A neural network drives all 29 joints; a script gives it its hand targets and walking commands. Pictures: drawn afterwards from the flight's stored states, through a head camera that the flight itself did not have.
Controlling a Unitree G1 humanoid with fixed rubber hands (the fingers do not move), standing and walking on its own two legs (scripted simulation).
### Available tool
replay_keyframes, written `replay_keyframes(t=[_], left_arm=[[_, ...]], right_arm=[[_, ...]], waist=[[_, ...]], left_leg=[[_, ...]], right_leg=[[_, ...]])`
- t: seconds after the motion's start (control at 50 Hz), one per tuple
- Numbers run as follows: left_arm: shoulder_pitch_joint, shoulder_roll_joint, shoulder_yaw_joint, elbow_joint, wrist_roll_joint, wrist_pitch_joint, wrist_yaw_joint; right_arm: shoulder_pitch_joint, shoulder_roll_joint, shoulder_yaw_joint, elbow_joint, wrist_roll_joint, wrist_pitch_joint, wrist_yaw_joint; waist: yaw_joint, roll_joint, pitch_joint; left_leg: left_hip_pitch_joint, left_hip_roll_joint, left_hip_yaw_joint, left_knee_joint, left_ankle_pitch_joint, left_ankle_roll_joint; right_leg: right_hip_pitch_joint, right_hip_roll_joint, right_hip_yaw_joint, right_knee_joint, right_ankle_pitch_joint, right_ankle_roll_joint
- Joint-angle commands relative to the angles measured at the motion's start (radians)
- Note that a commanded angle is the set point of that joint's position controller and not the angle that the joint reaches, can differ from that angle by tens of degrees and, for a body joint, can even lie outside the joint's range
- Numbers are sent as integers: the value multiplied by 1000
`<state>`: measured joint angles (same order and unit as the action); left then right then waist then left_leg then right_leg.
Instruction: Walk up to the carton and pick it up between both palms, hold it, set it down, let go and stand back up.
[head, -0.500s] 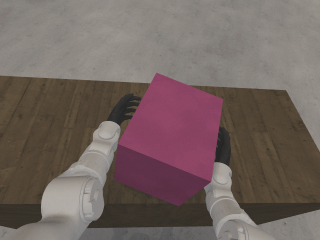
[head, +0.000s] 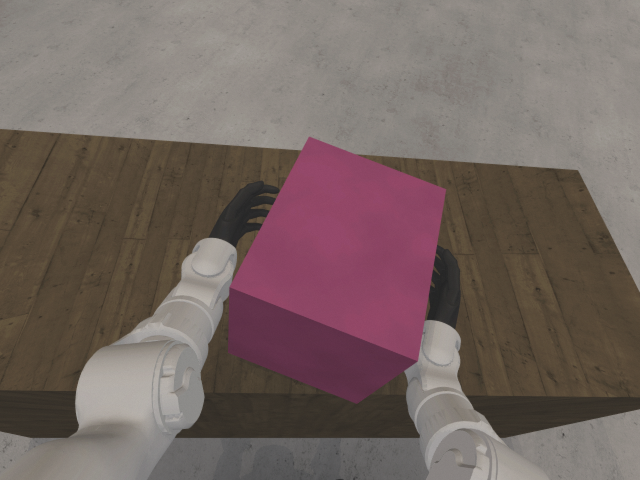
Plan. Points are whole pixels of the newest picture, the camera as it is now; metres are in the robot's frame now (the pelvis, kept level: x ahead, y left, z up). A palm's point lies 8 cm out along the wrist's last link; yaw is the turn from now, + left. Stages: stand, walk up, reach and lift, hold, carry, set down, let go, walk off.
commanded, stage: set down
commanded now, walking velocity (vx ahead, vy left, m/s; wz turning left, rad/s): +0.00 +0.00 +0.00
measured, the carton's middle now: (333, 273) +0.40 -0.05 -0.04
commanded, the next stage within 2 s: none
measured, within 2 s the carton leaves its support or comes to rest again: rests again in 0.24 s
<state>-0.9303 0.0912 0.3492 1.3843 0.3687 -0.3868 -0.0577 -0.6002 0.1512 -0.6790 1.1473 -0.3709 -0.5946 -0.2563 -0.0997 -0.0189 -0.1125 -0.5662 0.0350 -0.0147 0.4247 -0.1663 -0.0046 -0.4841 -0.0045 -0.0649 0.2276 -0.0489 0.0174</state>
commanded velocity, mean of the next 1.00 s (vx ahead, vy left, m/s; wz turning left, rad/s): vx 0.00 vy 0.00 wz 0.00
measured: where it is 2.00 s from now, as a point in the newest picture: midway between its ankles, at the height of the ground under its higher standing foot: outside the picture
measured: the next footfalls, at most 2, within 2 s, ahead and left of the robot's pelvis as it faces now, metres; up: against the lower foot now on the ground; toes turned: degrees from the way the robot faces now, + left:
none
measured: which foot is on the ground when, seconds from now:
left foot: down 0.00-1.00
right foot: down 0.00-1.00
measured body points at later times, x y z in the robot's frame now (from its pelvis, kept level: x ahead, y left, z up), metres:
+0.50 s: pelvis +0.00 +0.00 +0.00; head +0.11 +0.04 +0.43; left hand +0.45 +0.10 +0.00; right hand +0.35 -0.18 -0.02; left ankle +0.00 +0.11 -0.74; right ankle +0.01 -0.14 -0.74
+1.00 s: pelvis -0.01 +0.00 +0.00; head +0.11 +0.04 +0.43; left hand +0.44 +0.11 -0.01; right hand +0.35 -0.18 -0.02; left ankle +0.00 +0.11 -0.74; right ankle +0.01 -0.14 -0.74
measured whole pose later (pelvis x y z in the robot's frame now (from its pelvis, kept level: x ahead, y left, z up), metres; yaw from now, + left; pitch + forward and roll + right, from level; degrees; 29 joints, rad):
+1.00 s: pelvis -0.01 +0.00 +0.00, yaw +1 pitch +20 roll -2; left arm -0.90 0.09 0.47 1.34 0.50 -0.44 -0.07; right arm -0.64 0.19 -0.84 1.16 -0.50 -0.68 -0.22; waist -0.11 -0.04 -0.11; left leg -0.64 0.03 -0.03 0.46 -0.17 -0.01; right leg -0.57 -0.01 -0.08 0.30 -0.08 0.02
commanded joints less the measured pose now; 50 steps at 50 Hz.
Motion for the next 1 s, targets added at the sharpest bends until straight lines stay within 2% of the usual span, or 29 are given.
replay_keyframes(t=[0.0, 0.08, 0.24, 0.26, 0.32, 0.36, 0.38, 0.44, 0.52, 0.56, 0.58, 0.68, 0.74, 0.8, 0.88, 0.98], left_arm=[[-416, -631, -131, -1, 65, -45, -77], [-408, -612, -98, 21, 87, -44, -82], [-400, -622, -102, 29, 100, -51, -70], [-389, -610, -90, 30, 109, -53, -72], [-399, -610, -81, 21, 115, -49, -76], [-407, -600, -69, 19, 122, -53, -74], [-399, -610, -79, 10, 126, -52, -72], [-371, -609, -66, 19, 146, -50, -70], [-371, -588, -46, 9, 151, -46, -73], [-365, -586, -48, 4, 149, -44, -72], [-354, -580, -43, 10, 158, -38, -71], [-347, -590, -47, -1, 165, -39, -66], [-347, -574, -35, -2, 170, -39, -71], [-358, -560, -34, -17, 169, -46, -68], [-358, -561, -23, -18, 178, -46, -65], [-358, -553, -4, -21, 195, -34, -67]], right_arm=[[-576, 545, 300, 42, -163, -43, 134], [-552, 548, 272, 68, -182, -35, 135], [-544, 534, 223, 97, -207, -54, 141], [-531, 532, 228, 99, -206, -52, 141], [-524, 534, 202, 113, -221, -49, 137], [-521, 541, 192, 120, -234, -48, 136], [-513, 537, 181, 123, -237, -53, 136], [-502, 537, 183, 133, -236, -64, 138], [-486, 533, 166, 144, -244, -52, 140], [-479, 535, 154, 137, -256, -51, 136], [-460, 530, 155, 152, -253, -48, 138], [-463, 522, 135, 161, -261, -63, 140], [-452, 520, 130, 181, -259, -59, 138], [-452, 520, 129, 171, -262, -60, 142], [-453, 528, 121, 165, -277, -59, 144], [-431, 520, 86, 198, -287, -55, 143]], waist=[[-14, 120, -495], [-16, 102, -454], [-19, 139, -461], [-12, 133, -448], [-28, 128, -413], [-22, 128, -419], [-28, 145, -427], [-18, 154, -438], [-17, 132, -398], [-28, 122, -380], [-20, 134, -361], [-23, 153, -399], [-27, 151, -366], [-18, 146, -370], [-15, 143, -380], [-28, 157, -344]], left_leg=[[294, -21, 61, 5, 233, -65], [267, -21, 63, -8, 190, -56], [303, -10, 52, 9, 214, -76], [289, -14, 56, 10, 204, -72], [263, -16, 55, -4, 143, -67], [245, -15, 60, -10, 125, -64], [266, -12, 58, -6, 145, -73], [287, -14, 57, 10, 210, -78], [247, -14, 58, -13, 128, -61], [242, -16, 57, -17, 98, -58], [252, -11, 53, -19, 102, -61], [266, -8, 49, 0, 148, -72], [247, -9, 51, -1, 118, -68], [222, -9, 54, -10, 63, -61], [218, -5, 53, -6, 67, -57], [202, -2, 48, 0, 30, -58]], right_leg=[[172, 36, -75, 36, 165, -38], [165, 31, -72, 32, 129, -33], [88, 40, -89, 27, 95, -43], [95, 38, -84, 27, 92, -40], [93, 31, -82, 30, 62, -35], [96, 26, -78, 31, 47, -35], [79, 30, -85, 31, 55, -36], [67, 37, -90, 30, 83, -41], [77, 30, -85, 30, 29, -32], [70, 27, -84, 30, 18, -27], [67, 29, -87, 31, 18, -31], [32, 34, -96, 35, 30, -38], [27, 33, -93, 39, 16, -33], [23, 29, -89, 47, -12, -29], [17, 29, -91, 58, -5, -28], [-6, 28, -91, 70, -36, -26]])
